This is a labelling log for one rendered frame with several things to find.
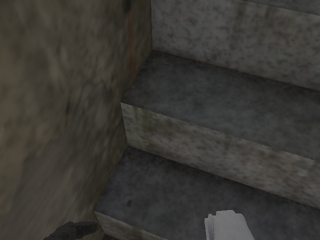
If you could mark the robot right thigh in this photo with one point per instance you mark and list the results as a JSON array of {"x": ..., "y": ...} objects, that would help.
[{"x": 227, "y": 225}]

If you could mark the left robot hand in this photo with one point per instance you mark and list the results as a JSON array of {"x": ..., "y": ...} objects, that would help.
[{"x": 72, "y": 231}]

